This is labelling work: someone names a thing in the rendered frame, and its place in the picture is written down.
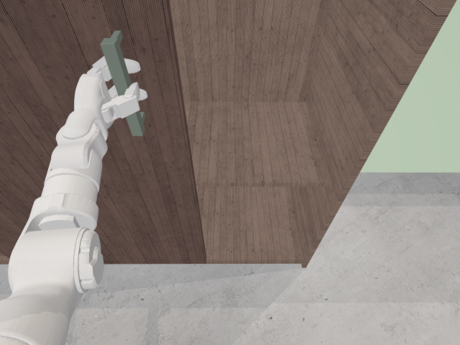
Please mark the handle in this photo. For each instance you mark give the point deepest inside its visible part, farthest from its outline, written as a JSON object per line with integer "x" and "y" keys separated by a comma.
{"x": 119, "y": 73}

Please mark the left robot forearm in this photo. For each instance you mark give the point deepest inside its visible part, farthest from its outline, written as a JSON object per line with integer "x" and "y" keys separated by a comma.
{"x": 73, "y": 178}

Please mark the robot left hand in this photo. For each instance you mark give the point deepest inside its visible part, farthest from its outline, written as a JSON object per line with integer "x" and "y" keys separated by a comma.
{"x": 92, "y": 93}

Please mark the robot left upper arm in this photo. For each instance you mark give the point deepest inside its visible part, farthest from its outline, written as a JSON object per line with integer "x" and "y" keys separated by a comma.
{"x": 50, "y": 272}

